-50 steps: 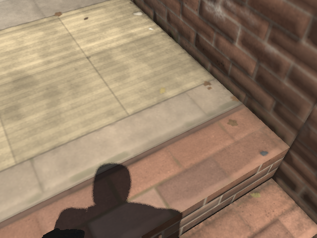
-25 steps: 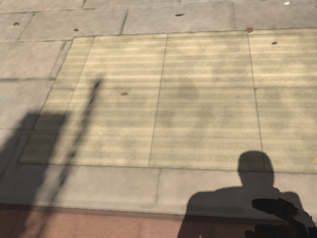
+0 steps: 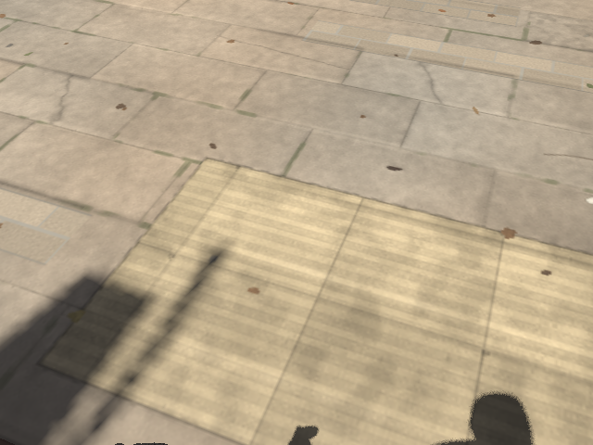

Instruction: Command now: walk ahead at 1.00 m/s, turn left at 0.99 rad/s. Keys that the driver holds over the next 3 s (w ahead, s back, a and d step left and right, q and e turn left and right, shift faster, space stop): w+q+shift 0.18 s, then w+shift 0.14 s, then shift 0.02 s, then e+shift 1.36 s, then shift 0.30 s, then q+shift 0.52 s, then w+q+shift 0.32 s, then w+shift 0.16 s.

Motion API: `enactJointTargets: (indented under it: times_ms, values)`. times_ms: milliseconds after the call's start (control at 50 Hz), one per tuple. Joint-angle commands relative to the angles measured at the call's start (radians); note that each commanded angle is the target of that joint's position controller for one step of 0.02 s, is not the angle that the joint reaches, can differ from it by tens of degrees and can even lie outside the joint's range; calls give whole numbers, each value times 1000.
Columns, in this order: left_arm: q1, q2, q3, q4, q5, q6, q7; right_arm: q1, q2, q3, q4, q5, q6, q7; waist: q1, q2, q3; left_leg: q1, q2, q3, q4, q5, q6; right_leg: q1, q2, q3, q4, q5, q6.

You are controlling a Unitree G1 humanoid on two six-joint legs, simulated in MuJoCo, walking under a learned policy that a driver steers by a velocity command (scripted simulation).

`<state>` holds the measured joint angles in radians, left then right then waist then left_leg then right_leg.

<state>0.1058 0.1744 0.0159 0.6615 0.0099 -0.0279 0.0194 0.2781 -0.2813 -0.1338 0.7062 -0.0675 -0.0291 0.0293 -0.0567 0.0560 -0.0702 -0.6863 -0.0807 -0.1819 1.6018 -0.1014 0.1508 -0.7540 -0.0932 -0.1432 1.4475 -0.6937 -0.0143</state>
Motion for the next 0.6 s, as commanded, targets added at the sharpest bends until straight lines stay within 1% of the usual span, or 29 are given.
enactJointTargets:
  times_ms: [20,40,60,80,100,120,140,160,180,200,220,240,260,280,300,320,340,360,380,400,420,440,460,480,500,520,560,580,600]
  values:
    - [-209,-53,-3,21,34,-38,12,6,67,52,-149,12,34,0,-130,-150,92,-269,49,-35,324,8,-60,20,-228,581,-834,-306,-76]
    - [-159,-55,-7,63,39,-48,11,-12,75,60,-161,29,43,3,-120,-147,121,-274,55,-42,331,6,-61,20,-242,521,-846,-263,-73]
    - [-83,-9,6,91,41,-57,5,-60,83,66,-182,45,49,-2,-94,-115,170,-348,69,-15,268,-34,-65,79,-249,458,-872,-252,-71]
    - [-41,43,23,105,37,-62,4,-97,64,62,-189,41,55,0,-73,-91,217,-350,87,-14,228,-62,-73,92,-265,429,-932,-188,-58]
    - [4,96,42,118,48,-79,5,-134,46,53,-206,39,51,6,-57,-95,213,-369,89,-11,202,-69,-68,161,-276,403,-985,-175,-71]
    - [62,156,57,115,49,-88,6,-158,-8,40,-225,55,51,12,-29,-98,210,-379,92,44,75,-142,-72,249,-292,363,-1080,-214,-100]
    - [77,186,63,108,48,-98,24,-221,-32,32,-244,73,58,21,-22,-105,250,-353,142,45,-117,-208,-84,284,-318,318,-1183,-208,-99]
    - [115,209,72,118,60,-99,35,-249,-60,19,-235,71,67,35,-5,-106,258,-338,148,105,-238,-231,-84,379,-283,207,-1249,-165,-91]
    - [119,229,76,99,58,-99,46,-252,-65,21,-239,90,80,62,11,-159,242,-210,175,226,-407,-256,-77,393,-294,158,-1343,-167,-95]
    - [175,242,80,112,52,-112,49,-264,-76,17,-214,82,66,90,36,-158,244,-94,204,255,-454,-230,-39,401,-311,111,-1415,-102,-87]
    - [173,239,79,116,52,-128,49,-252,-70,15,-178,90,52,108,29,-143,270,-17,201,255,-577,-176,-13,428,-270,18,-1427,15,-69]
    - [185,235,78,122,48,-134,43,-219,-57,18,-142,100,40,114,27,-92,261,102,165,292,-690,-142,23,462,-221,-76,-1415,170,-56]
    - [218,242,76,135,41,-137,41,-183,-43,18,-110,98,29,105,25,-50,199,209,99,332,-749,-145,56,554,-177,-133,-1371,395,-67]
    - [242,257,79,139,44,-132,40,-119,-32,15,-82,98,25,88,9,-43,154,260,32,388,-793,-175,68,664,-164,-149,-1274,761,-87]
    - [248,280,84,137,39,-105,36,-33,-44,10,-60,100,22,74,-33,-80,79,335,-30,414,-842,-208,66,763,-156,-170,-1131,1114,-94]
    - [263,296,87,138,22,-83,32,81,-44,5,-32,79,12,61,-77,-125,3,471,-58,407,-942,-170,65,789,-158,-167,-963,1305,-104]
    - [229,318,94,139,3,-56,18,209,-43,-2,-6,58,-1,43,-162,-139,-65,621,-64,387,-1126,-140,60,777,-140,-189,-718,1414,-113]
    - [235,267,78,124,-17,-44,19,255,-26,0,16,12,-13,46,-186,-166,-70,874,20,228,-1133,-147,50,484,-130,-128,-469,1077,-119]
    - [168,87,39,62,6,-50,1,167,-87,10,-5,-7,-29,38,-74,-20,-40,895,208,-9,-1029,21,-10,230,-29,-30,-197,217,-103]
    - [214,67,36,-26,-55,-58,-3,174,-198,-5,-50,-37,-31,12,-29,108,-186,1065,413,-399,-1136,264,60,-20,64,138,15,201,-55]
    - [141,120,37,-31,-56,-68,6,204,-169,-8,-46,-18,-31,-9,-81,-67,-175,970,444,-297,-1174,474,82,-20,39,231,49,325,-47]
    - [146,113,32,-34,-52,-74,4,142,-134,15,-53,-15,-40,-13,-35,-71,-99,836,429,-176,-1177,580,80,17,23,242,12,386,-43]
    - [182,143,41,-19,-37,-71,4,100,-96,33,-44,-13,-51,-11,6,-81,-32,745,400,-84,-1201,604,28,40,-1,233,-52,407,-28]
    - [215,154,43,2,-16,-51,-3,90,-64,49,-39,-1,-58,-15,32,-60,-10,694,374,-22,-1229,634,-11,69,-13,231,-94,413,-25]
    - [257,147,39,34,-12,-27,-7,108,-58,61,-31,13,-73,-16,48,-66,10,627,370,30,-1270,717,-27,126,-8,219,-96,424,-24]
    - [270,137,38,36,-3,-11,-11,130,-74,62,-12,22,-86,-18,59,-24,39,602,375,64,-1289,841,-22,130,-1,201,-117,414,-20]
    - [206,138,36,27,-14,0,-15,111,-84,62,2,35,-96,-31,63,-14,106,627,326,171,-1336,882,-44,43,11,160,-175,466,-25]
    - [174,130,32,18,-19,0,-17,72,-74,67,-2,35,-95,-37,71,2,122,615,285,236,-1361,852,-65,46,19,131,-246,521,-28]
    - [152,131,30,24,-36,7,-22,5,-62,75,-15,32,-89,-47,78,0,109,600,218,305,-1391,813,-95,81,42,94,-306,599,-31]
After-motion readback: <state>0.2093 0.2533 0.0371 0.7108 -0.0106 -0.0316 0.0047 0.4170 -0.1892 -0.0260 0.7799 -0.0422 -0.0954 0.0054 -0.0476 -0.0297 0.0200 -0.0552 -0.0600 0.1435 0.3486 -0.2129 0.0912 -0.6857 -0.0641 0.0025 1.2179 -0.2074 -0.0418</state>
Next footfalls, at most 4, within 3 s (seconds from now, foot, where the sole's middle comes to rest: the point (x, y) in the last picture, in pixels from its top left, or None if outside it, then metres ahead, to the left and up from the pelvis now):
0.36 left None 0.31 0.14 -0.63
0.80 right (253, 397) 0.63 0.09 -0.63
1.38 left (191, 368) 0.71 0.23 -0.63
1.90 right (252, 441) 0.53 0.09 -0.63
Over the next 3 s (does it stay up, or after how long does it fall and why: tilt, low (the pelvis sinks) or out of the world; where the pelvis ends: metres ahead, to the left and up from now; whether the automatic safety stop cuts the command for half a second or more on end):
stays up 0.75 0.09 0.15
